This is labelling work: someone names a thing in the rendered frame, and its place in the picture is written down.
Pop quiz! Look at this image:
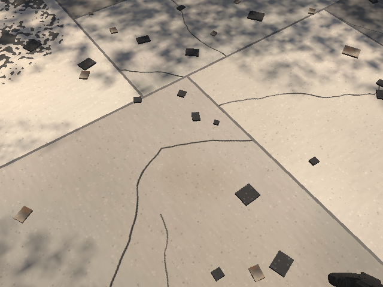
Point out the right robot hand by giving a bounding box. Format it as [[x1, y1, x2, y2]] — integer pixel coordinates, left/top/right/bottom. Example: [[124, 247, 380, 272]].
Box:
[[328, 272, 383, 287]]

